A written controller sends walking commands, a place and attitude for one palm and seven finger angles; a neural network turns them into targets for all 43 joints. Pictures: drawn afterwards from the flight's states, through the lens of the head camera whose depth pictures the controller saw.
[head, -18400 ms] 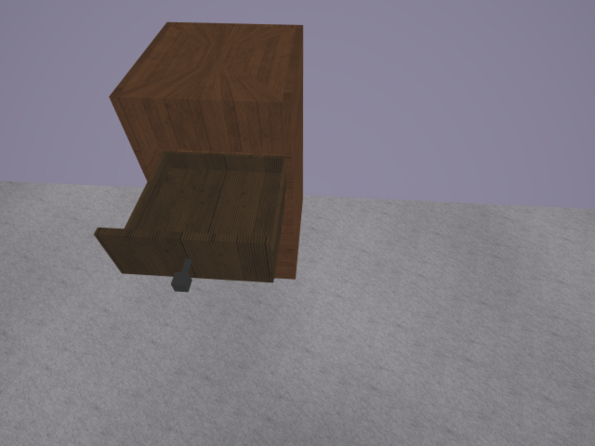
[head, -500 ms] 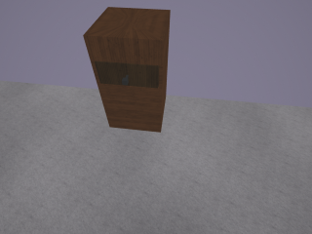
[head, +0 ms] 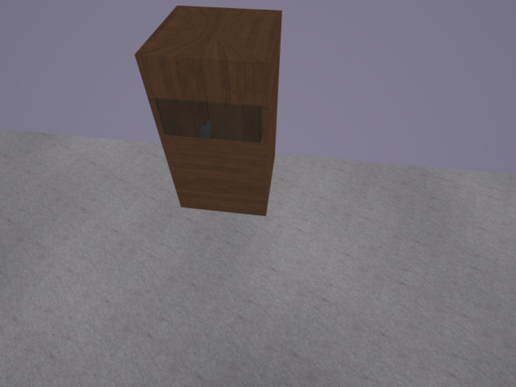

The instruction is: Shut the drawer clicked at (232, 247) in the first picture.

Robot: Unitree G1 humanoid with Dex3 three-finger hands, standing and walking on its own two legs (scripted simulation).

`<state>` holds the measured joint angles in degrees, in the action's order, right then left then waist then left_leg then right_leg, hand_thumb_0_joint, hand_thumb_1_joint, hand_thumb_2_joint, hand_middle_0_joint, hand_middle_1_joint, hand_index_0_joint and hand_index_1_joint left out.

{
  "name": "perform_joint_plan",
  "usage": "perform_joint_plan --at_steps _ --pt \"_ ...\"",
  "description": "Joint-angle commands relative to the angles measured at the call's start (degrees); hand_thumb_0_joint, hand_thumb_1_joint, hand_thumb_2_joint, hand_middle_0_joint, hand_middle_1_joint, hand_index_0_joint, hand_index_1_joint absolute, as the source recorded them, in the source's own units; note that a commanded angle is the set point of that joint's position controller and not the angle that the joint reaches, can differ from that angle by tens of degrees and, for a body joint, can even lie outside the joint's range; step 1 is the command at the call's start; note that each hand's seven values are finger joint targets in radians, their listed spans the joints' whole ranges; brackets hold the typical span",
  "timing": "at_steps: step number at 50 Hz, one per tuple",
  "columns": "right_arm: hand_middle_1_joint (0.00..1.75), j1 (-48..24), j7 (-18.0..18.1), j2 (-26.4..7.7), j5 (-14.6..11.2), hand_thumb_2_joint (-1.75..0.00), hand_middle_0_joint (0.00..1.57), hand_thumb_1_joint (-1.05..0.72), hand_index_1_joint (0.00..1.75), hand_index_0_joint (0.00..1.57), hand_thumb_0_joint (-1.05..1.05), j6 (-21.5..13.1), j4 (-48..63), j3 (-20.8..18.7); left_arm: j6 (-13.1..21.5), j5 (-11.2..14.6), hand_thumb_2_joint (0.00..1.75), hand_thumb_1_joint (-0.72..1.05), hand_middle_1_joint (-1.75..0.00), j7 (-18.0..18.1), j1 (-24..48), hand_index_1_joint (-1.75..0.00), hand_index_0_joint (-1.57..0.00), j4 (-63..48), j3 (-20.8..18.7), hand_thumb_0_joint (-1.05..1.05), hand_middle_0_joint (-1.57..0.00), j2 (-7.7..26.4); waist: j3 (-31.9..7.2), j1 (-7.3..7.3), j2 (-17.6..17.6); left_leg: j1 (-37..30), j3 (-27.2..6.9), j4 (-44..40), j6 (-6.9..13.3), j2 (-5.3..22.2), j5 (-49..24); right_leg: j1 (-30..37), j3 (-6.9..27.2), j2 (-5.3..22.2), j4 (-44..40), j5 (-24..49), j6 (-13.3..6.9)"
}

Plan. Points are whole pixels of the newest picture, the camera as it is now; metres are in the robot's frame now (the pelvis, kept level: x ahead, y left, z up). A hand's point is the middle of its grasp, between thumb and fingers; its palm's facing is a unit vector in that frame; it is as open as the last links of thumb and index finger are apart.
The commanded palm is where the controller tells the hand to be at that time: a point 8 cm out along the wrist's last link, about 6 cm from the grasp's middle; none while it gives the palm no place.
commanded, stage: look to check the result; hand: left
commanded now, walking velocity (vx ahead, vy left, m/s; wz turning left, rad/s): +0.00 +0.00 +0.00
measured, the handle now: (207, 128) +0.97 +0.23 -0.22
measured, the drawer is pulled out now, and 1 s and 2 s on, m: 0.00 0.00 0.00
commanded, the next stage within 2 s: stand and wait in 0.22 s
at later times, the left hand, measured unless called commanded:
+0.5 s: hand out of the picture +0.01 +0.17 -0.17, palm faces +0.02 -0.98 -0.21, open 7.3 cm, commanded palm none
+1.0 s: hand out of the picture +0.02 +0.17 -0.17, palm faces +0.02 -0.98 -0.22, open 7.3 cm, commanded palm none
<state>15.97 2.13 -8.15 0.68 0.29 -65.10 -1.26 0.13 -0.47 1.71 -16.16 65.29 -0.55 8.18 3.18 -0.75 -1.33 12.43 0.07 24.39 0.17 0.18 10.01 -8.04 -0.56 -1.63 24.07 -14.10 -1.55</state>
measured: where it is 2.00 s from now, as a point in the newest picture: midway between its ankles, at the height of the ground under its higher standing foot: outside the picture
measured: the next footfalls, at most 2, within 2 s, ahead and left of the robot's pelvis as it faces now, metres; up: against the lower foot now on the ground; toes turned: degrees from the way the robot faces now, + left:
none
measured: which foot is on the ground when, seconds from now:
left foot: down 0.00-1.00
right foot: down 0.00-1.00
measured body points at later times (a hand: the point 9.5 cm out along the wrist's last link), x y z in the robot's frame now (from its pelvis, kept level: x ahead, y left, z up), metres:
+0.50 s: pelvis +0.01 -0.01 +0.00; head +0.02 -0.01 +0.45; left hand +0.01 +0.22 -0.16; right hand +0.01 -0.23 -0.16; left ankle +0.04 +0.12 -0.74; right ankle -0.01 -0.10 -0.74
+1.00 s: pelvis +0.02 -0.01 +0.00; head +0.03 -0.02 +0.45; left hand +0.02 +0.22 -0.15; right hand +0.02 -0.24 -0.16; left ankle +0.04 +0.12 -0.74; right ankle -0.01 -0.10 -0.74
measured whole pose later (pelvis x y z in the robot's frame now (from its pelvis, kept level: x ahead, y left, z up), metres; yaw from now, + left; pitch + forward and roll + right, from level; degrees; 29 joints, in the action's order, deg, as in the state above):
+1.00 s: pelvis +0.02 -0.01 +0.00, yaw +0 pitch -2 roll +0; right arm 13.9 2.2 -9.7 0.6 0.0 -65.8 -1.1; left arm 0.5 -0.4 1.6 -14.6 65.1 -0.7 9.4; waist 3.2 -0.7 -1.1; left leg 10.3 0.0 22.6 -0.6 0.7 10.5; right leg -5.8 -0.5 -2.2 21.9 -14.4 -2.2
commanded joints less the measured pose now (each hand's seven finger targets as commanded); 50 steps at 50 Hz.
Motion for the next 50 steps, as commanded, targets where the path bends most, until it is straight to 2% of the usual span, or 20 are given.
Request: perform_joint_plan --at_steps 1,11,14,19,27,38,50 --pt "0.3 3.74 0.25 -5.72 0.11 -0.9 0.2 -0.9 0.3 0.2 0.0 -0.71 1.14 -0.75 0.98 -0.07 0.9 0.9 -0.3 0.59 -3.47 -0.3 -0.2 -1.16 -1.03 0.0 -0.2 6.48 1.92 0.11 1.02 -2.62 -4.69 -3.87 1.89 4.81 -2.53 -5.97 5.45 6.06 -6.93 0.9 -1.53" --pt "0.3 2.86 0.27 -6.51 0.12 -0.9 0.2 -0.9 0.3 0.2 0.0 -0.92 1.19 -0.72 1.1 -0.06 0.9 0.9 -0.3 0.53 -2.88 -0.3 -0.2 -1.32 -1.17 0.0 -0.2 7.08 0.82 0.16 1.4 -3.41 -4.85 -3.89 1.88 4.96 -4.21 -4.86 5.43 6.19 -6.86 2.63 -1.47" --pt "0.3 2.71 0.29 -6.51 0.09 -0.9 0.2 -0.9 0.3 0.2 0.0 -0.94 1.0 -0.7 1.1 -0.06 0.9 0.9 -0.3 0.53 -2.5 -0.3 -0.2 -1.39 -1.2 0.0 -0.2 7.29 1.35 0.2 0.39 -3.11 -4.79 -4.19 1.79 4.96 -4.21 -4.55 5.39 6.25 -7.0 2.94 -1.44" --pt "0.3 2.21 0.29 -6.81 0.13 -0.9 0.2 -0.9 0.3 0.2 0.0 -0.9 1.03 -0.67 1.1 -0.01 0.9 0.9 -0.3 0.49 -2.39 -0.3 -0.2 -1.22 -1.21 0.0 -0.2 7.41 1.6 0.3 1.33 -3.29 -4.64 -4.09 1.65 4.87 -4.3 -4.55 5.38 6.29 -7.32 3.06 -1.35" --pt "0.3 1.93 0.37 -7.13 0.1 -0.9 0.2 -0.9 0.3 0.2 0.0 -1.07 0.92 -0.68 1.31 0.02 0.9 0.9 -0.3 0.55 -2.05 -0.3 -0.2 -1.41 -1.31 0.0 -0.2 7.85 -0.2 0.25 1.32 -4.41 -4.36 -3.65 1.6 5.12 -6.93 -2.89 5.33 6.52 -6.94 7.2 -1.31" --pt "0.3 1.59 0.35 -7.48 0.08 -0.9 0.2 -0.9 0.3 0.2 0.0 -0.96 0.81 -0.7 1.27 0.0 0.9 0.9 -0.3 0.56 -1.7 -0.3 -0.2 -1.39 -1.31 0.0 -0.2 8.22 1.17 0.22 1.27 -4.16 -4.35 -4.19 1.46 5.09 -5.95 -3.3 5.53 6.4 -7.64 6.06 -1.22" --pt "0.3 1.27 0.41 -8.1 0.01 -0.9 0.2 -0.9 0.3 0.2 0.0 -1.1 0.72 -0.71 1.36 -0.03 0.9 0.9 -0.3 0.58 -1.88 -0.3 -0.2 -1.46 -1.37 0.0 -0.2 8.52 0.41 0.38 1.26 -4.91 -4.38 -4.13 1.48 5.23 -7.24 -2.67 5.51 6.45 -7.5 7.52 -1.18"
